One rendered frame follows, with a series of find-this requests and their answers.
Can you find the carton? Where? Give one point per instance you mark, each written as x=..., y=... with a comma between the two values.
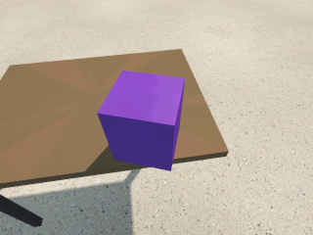
x=141, y=118

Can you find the table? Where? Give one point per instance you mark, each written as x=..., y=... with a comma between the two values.
x=50, y=129

